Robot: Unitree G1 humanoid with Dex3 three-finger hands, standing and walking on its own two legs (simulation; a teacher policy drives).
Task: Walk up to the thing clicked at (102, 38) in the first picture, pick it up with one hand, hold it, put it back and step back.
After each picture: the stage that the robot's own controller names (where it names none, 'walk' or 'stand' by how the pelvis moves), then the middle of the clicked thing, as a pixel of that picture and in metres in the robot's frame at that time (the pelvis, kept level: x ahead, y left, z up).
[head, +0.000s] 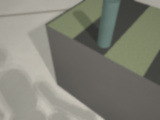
stand; (107, 24) +0.66 -0.11 +0.05
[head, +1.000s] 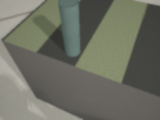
walk; (70, 30) +0.55 +0.08 +0.07
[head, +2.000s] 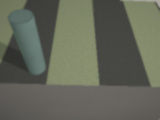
stand; (30, 46) +0.44 +0.20 +0.09
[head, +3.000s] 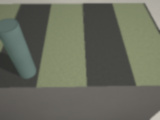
stand; (19, 52) +0.44 +0.25 +0.06
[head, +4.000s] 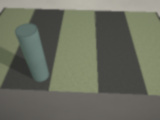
stand; (34, 56) +0.44 +0.20 +0.05
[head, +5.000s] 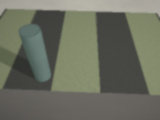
stand; (37, 56) +0.45 +0.20 +0.05
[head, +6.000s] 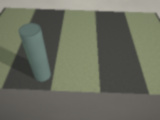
stand; (37, 55) +0.45 +0.19 +0.05
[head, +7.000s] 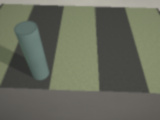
rise first; (34, 54) +0.44 +0.20 +0.05
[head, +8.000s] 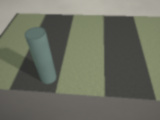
rise first; (42, 58) +0.44 +0.20 +0.05
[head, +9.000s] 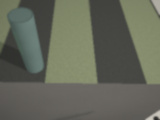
go down; (29, 45) +0.46 +0.18 +0.07
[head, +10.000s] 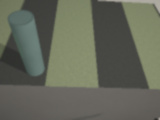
go down; (29, 48) +0.45 +0.18 +0.08
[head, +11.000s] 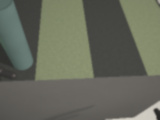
close in; (13, 38) +0.44 +0.19 +0.12
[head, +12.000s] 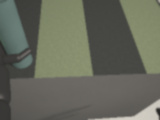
lift; (12, 35) +0.46 +0.20 +0.12
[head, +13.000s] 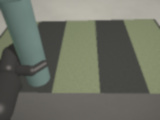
lift; (28, 45) +0.34 +0.16 +0.24
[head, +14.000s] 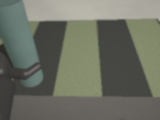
hold; (21, 47) +0.32 +0.17 +0.24
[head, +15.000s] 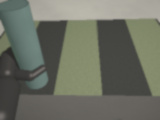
hold; (27, 50) +0.33 +0.16 +0.22
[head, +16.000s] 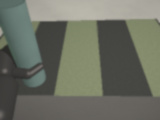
hold; (24, 48) +0.33 +0.17 +0.23
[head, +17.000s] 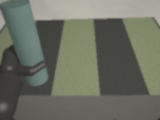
crouch; (28, 47) +0.36 +0.16 +0.21
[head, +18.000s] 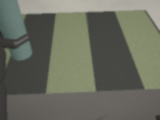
lower; (10, 21) +0.45 +0.20 +0.23
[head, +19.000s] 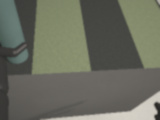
lower; (8, 28) +0.47 +0.19 +0.12
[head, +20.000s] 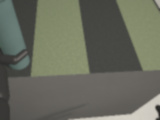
lower; (9, 36) +0.45 +0.19 +0.12
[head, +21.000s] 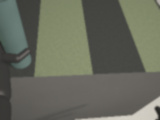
lower; (12, 34) +0.46 +0.19 +0.12
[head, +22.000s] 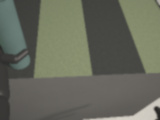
lower; (10, 35) +0.46 +0.20 +0.12
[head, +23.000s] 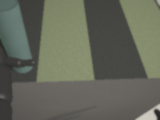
open; (15, 40) +0.44 +0.19 +0.11
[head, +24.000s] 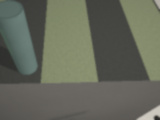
sink last; (19, 44) +0.43 +0.18 +0.10
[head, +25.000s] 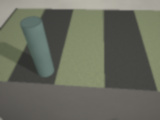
stand; (39, 50) +0.46 +0.20 +0.09
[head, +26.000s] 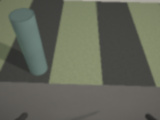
stand; (31, 46) +0.44 +0.20 +0.11
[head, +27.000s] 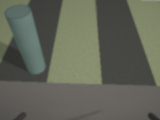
stand; (28, 44) +0.44 +0.20 +0.12
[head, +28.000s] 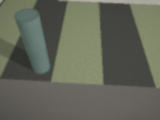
stand; (35, 45) +0.45 +0.19 +0.10
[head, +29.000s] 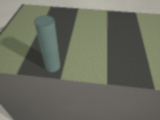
stand; (49, 46) +0.50 +0.17 +0.05
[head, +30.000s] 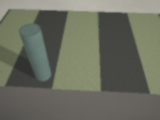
stand; (37, 55) +0.46 +0.19 +0.05
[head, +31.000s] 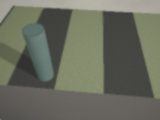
stand; (40, 55) +0.45 +0.18 +0.05
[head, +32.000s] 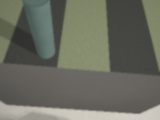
walk; (42, 30) +0.48 +0.14 +0.07
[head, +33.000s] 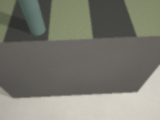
walk; (30, 7) +0.63 +0.23 +0.08
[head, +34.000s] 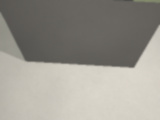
walk; out of the picture +0.97 +0.19 +0.08
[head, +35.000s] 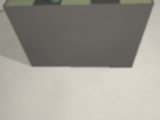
walk; out of the picture +1.10 +0.24 +0.07
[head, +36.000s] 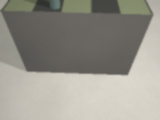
stand; out of the picture +1.06 +0.19 +0.05
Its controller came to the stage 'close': yes
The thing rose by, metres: 0.20
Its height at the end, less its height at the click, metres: +0.00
